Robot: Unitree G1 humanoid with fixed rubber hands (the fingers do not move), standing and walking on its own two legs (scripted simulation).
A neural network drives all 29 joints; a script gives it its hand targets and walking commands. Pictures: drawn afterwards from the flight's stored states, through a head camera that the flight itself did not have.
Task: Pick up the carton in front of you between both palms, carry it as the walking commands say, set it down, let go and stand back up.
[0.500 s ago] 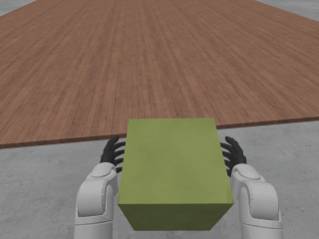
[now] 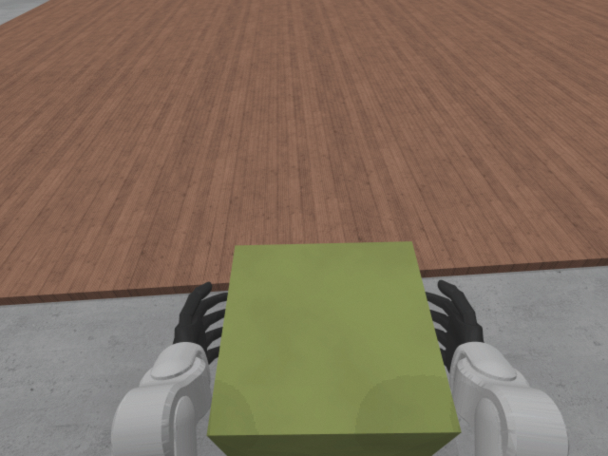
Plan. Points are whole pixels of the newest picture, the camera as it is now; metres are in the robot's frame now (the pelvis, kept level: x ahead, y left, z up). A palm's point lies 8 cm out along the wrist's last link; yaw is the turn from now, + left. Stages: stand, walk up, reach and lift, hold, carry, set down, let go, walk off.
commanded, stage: carry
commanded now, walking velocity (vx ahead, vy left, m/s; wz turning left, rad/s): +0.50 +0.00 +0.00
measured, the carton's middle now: (325, 367) +0.24 +0.01 +0.03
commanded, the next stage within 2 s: none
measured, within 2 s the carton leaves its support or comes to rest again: neither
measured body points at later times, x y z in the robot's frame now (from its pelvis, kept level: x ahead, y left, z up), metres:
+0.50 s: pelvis +0.32 +0.05 +0.01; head +0.32 +0.06 +0.46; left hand +0.57 +0.19 +0.08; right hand +0.55 -0.12 +0.08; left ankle +0.28 +0.11 -0.75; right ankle +0.41 -0.12 -0.69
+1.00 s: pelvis +0.64 -0.02 +0.00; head +0.69 -0.04 +0.44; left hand +1.00 +0.13 +0.13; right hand +1.00 -0.17 +0.12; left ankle +0.69 +0.13 -0.66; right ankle +0.63 -0.08 -0.75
